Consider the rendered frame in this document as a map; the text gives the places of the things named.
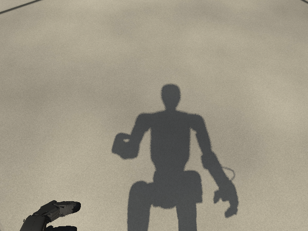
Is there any robot left hand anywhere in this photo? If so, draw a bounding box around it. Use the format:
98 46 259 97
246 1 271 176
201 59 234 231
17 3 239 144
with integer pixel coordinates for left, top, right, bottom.
19 200 81 231

